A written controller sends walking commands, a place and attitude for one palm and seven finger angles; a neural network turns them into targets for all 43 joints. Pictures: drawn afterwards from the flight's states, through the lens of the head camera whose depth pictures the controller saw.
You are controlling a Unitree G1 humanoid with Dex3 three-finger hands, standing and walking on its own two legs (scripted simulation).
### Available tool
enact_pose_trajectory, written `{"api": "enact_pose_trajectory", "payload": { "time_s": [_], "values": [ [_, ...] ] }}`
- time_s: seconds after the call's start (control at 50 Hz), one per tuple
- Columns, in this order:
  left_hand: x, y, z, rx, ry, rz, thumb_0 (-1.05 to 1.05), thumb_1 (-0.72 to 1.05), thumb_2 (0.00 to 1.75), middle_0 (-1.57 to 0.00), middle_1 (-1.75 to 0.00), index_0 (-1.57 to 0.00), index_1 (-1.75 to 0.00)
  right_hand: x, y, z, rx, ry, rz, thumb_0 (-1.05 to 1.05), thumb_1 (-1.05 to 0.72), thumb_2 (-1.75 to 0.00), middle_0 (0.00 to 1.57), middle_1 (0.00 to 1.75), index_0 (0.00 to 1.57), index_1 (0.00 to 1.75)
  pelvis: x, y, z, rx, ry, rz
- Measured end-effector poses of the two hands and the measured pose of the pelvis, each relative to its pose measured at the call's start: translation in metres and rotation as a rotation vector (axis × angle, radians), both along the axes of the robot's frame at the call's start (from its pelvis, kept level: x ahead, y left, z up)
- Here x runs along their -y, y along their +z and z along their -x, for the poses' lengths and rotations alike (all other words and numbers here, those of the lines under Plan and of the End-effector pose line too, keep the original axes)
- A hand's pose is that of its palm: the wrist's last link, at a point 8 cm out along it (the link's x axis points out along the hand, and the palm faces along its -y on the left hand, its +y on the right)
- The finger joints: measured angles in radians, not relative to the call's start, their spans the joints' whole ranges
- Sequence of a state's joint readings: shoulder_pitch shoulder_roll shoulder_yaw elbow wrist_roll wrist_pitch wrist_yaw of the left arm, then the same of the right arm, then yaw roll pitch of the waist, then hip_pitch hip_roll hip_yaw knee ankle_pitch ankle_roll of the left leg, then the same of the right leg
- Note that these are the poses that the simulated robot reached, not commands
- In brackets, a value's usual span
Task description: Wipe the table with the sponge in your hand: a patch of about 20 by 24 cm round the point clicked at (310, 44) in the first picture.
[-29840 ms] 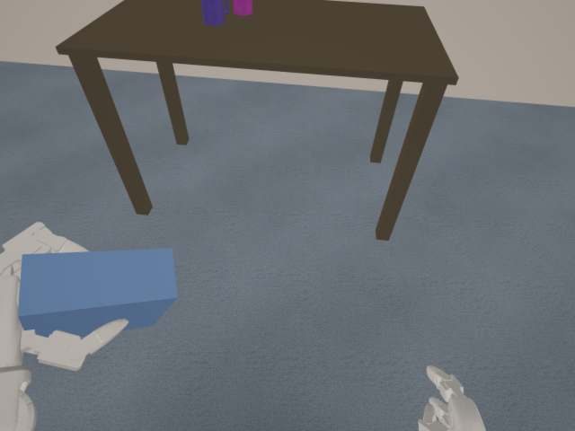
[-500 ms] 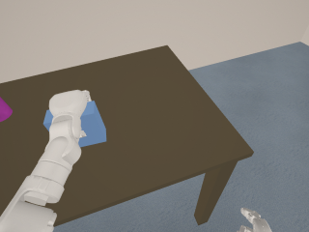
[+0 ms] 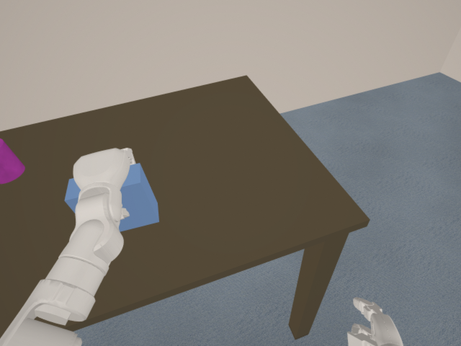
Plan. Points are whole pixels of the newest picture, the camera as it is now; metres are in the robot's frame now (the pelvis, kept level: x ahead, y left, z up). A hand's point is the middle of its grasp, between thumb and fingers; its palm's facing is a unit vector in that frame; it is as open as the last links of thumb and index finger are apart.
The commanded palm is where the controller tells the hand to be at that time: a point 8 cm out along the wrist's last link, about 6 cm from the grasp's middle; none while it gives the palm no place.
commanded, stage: wipe back along the middle lane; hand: left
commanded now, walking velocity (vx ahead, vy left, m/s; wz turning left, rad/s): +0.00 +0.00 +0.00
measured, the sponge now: (121, 208) +0.35 +0.26 +0.06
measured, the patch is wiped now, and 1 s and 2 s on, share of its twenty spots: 0.70 0.90 0.90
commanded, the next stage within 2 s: slide across to the third lane in 0.88 s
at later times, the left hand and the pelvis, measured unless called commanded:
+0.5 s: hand (115, 209) +0.31 +0.23 +0.11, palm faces +0.11 -0.08 -0.99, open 9.6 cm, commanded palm +0.26 +0.21 +0.14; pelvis +0.01 +0.01 +0.00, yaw +0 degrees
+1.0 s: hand (121, 231) +0.27 +0.20 +0.11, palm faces +0.14 -0.12 -0.98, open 9.6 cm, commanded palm +0.22 +0.19 +0.14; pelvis -0.01 -0.01 +0.00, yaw -1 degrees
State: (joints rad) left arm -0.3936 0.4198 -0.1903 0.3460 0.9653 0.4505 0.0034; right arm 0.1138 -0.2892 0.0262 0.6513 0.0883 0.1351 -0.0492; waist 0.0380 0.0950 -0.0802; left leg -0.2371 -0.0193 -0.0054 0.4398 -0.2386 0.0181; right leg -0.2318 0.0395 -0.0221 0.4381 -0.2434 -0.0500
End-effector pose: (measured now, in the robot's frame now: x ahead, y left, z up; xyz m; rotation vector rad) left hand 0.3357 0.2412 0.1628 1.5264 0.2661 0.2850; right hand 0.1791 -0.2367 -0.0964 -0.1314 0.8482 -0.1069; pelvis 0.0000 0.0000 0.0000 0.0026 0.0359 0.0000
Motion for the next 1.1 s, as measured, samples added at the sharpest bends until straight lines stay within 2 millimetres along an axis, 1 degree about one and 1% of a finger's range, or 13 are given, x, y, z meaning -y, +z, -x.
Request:
{"api": "enact_pose_trajectory", "payload": {
  "time_s": [0.1,0.18,0.44,0.6,0.86,1.02,1.1],
  "values": [
    [0.002,0.0,0.008,0.022,-0.009,0.006,0.01,-0.46,1.09,-0.73,-1.44,-0.74,-1.46,-0.004,-0.002,-0.002,0.0,0.004,-0.012,0.01,-0.91,-0.9,0.2,0.3,0.2,0.3,-0.003,0.0,-0.002,0.002,-0.005,0.0],
    [0.004,0.0,0.018,0.047,-0.016,0.017,0.02,-0.46,1.09,-0.73,-1.45,-0.74,-1.46,-0.01,0.0,-0.008,0.014,0.017,-0.025,0.01,-0.91,-0.9,0.2,0.3,0.2,0.3,-0.005,0.0,-0.005,0.008,-0.008,0.0],
    [0.014,-0.001,0.048,0.085,-0.016,0.049,0.03,-0.45,1.07,-0.69,-1.47,-0.74,-1.43,-0.034,0.02,-0.05,0.128,0.091,-0.067,0.01,-0.91,-0.9,0.2,0.3,0.2,0.3,-0.01,-0.001,-0.008,0.031,-0.009,-0.001],
    [0.021,-0.001,0.059,0.1,-0.011,0.058,0.03,-0.45,1.07,-0.69,-1.47,-0.75,-1.43,-0.034,0.02,-0.048,0.128,0.107,-0.072,0.01,-0.91,-0.9,0.2,0.3,0.2,0.31,-0.009,-0.003,-0.004,0.043,-0.01,-0.003],
    [0.035,-0.001,0.087,0.119,-0.034,0.087,0.03,-0.45,1.07,-0.67,-1.48,-0.75,-1.41,-0.036,0.021,-0.044,0.151,0.125,-0.106,0.01,-0.91,-0.9,0.2,0.3,0.19,0.3,-0.001,-0.004,0.002,0.063,-0.016,-0.008],
    [0.042,-0.001,0.099,0.127,-0.028,0.094,0.03,-0.45,1.07,-0.67,-1.48,-0.76,-1.41,-0.028,0.024,-0.042,0.168,0.124,-0.102,0.01,-0.9,-0.9,0.2,0.3,0.2,0.3,0.007,-0.004,0.008,0.07,-0.02,-0.011],
    [0.045,-0.001,0.101,0.119,-0.024,0.091,0.03,-0.45,1.07,-0.68,-1.48,-0.76,-1.4,-0.022,0.024,-0.041,0.171,0.119,-0.089,0.01,-0.9,-0.9,0.2,0.3,0.2,0.3,0.011,-0.004,0.01,0.076,-0.017,-0.012]
  ]
}}
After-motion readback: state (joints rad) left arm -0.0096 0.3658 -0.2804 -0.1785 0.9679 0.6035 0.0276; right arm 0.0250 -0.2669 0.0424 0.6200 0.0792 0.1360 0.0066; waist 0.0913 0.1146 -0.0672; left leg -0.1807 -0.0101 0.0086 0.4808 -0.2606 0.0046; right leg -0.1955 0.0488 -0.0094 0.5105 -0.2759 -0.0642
